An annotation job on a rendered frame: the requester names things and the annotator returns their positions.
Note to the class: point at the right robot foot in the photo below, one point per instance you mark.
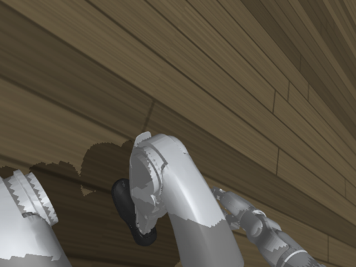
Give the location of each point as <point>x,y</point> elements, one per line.
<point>126,208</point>

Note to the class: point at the right robot hand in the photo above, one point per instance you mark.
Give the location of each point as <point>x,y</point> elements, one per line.
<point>234,203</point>

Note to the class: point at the right robot arm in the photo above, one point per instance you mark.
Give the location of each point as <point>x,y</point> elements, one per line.
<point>276,247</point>

